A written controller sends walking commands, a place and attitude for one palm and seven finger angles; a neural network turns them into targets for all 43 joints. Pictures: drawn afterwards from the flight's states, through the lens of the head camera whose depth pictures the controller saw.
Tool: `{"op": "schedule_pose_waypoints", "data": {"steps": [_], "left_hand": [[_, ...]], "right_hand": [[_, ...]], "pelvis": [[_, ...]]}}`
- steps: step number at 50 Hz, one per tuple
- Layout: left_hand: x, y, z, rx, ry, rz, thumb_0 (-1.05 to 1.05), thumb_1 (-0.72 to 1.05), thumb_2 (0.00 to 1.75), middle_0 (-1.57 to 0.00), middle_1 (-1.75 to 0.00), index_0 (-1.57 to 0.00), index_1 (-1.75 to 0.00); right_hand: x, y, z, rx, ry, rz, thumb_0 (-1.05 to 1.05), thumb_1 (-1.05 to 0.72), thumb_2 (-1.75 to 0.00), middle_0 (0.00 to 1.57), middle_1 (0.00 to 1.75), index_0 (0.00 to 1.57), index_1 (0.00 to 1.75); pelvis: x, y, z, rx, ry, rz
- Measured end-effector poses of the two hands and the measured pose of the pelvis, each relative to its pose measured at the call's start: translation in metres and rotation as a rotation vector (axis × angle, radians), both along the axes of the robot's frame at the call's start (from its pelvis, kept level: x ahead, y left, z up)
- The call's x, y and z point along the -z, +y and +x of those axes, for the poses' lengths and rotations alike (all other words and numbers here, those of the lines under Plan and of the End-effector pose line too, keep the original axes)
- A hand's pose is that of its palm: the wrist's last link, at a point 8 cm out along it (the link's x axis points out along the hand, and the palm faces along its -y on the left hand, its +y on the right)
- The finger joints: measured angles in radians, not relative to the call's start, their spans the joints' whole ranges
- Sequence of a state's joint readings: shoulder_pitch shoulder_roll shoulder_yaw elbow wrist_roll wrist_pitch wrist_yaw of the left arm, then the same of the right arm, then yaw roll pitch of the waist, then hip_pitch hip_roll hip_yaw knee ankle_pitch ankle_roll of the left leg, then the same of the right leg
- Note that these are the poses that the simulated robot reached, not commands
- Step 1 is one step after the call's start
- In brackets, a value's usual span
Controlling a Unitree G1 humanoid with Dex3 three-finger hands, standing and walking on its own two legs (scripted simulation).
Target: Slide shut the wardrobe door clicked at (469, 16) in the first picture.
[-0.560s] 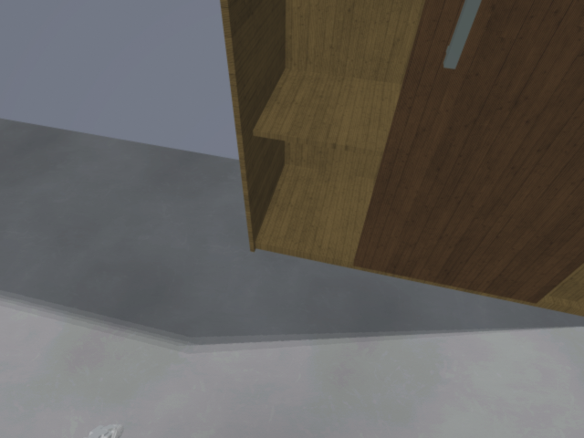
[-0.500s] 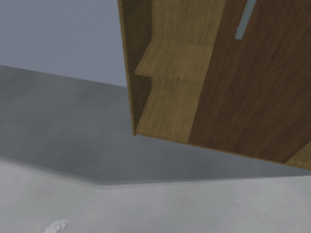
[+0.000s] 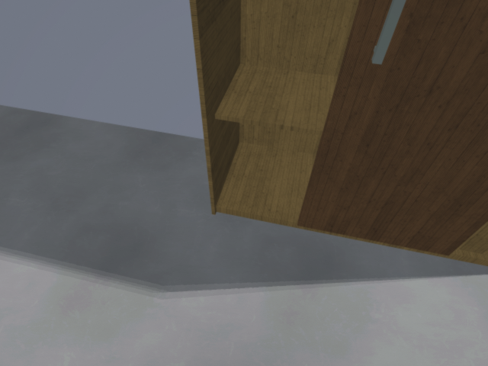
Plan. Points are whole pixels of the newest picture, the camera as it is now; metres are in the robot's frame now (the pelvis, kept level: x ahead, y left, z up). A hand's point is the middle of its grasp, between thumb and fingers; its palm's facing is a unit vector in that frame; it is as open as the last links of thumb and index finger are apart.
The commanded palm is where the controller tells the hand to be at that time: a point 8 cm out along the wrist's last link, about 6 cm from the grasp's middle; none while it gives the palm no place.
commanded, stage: stand and wait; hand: right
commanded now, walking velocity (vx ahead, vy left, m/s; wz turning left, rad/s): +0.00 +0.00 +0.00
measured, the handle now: (393, 8) +0.81 -0.29 +0.25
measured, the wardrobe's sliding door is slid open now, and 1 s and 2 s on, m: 0.41 0.41 0.41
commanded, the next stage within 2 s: look at it before walking up in 0.42 s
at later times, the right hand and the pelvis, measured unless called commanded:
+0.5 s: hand out of the picture +0.06 -0.23 -0.15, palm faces -0.03 +0.95 -0.32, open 7.4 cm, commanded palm none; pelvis -0.02 +0.01 +0.00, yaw +0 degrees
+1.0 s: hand out of the picture +0.05 -0.23 -0.16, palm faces -0.04 +0.95 -0.32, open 7.4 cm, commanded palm none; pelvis -0.02 +0.00 +0.00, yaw +0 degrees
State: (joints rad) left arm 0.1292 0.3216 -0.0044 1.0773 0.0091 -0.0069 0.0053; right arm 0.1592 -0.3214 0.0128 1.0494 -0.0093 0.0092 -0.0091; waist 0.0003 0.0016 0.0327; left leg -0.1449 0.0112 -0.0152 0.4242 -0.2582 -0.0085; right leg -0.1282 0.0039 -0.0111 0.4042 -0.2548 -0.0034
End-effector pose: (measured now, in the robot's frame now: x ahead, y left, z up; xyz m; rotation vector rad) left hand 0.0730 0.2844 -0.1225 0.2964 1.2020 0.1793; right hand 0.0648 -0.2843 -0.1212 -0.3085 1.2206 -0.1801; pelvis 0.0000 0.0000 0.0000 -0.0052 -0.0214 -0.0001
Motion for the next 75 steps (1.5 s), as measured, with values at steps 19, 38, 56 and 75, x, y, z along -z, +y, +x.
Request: {"op": "schedule_pose_waypoints", "data": {"steps": [19, 38, 56, 75], "left_hand": [[0.004, 0.004, -0.03, -0.026, 0.035, -0.018, 0.01, 0.91, 0.9, -0.21, -0.3, -0.2, -0.3], [0.002, 0.003, -0.037, -0.028, 0.036, -0.016, 0.01, 0.91, 0.9, -0.21, -0.3, -0.2, -0.3], [0.0, 0.0, -0.035, -0.025, 0.037, -0.012, 0.01, 0.91, 0.9, -0.21, -0.3, -0.2, -0.3], [0.021, -0.046, -0.043, 0.016, 0.085, -0.103, 0.01, 0.91, 0.9, -0.2, -0.3, -0.2, -0.3]], "right_hand": [[-0.003, 0.01, -0.007, -0.01, -0.01, 0.003, 0.0, -0.9, -0.9, 0.21, 0.3, 0.2, 0.3], [-0.001, 0.01, -0.017, -0.009, 0.001, 0.01, 0.0, -0.9, -0.9, 0.21, 0.3, 0.2, 0.3], [0.0, 0.004, -0.023, -0.003, 0.016, 0.007, 0.0, -0.9, -0.9, 0.21, 0.3, 0.2, 0.3], [0.02, 0.03, -0.054, 0.084, 0.033, 0.076, 0.0, -0.9, -0.9, 0.2, 0.3, 0.2, 0.3]], "pelvis": [[-0.002, 0.007, -0.013, -0.006, -0.007, 0.0], [-0.003, 0.006, -0.018, -0.008, -0.006, 0.001], [-0.004, 0.002, -0.018, -0.008, -0.006, 0.002], [0.006, -0.002, -0.028, 0.054, 0.004, 0.005]]}}
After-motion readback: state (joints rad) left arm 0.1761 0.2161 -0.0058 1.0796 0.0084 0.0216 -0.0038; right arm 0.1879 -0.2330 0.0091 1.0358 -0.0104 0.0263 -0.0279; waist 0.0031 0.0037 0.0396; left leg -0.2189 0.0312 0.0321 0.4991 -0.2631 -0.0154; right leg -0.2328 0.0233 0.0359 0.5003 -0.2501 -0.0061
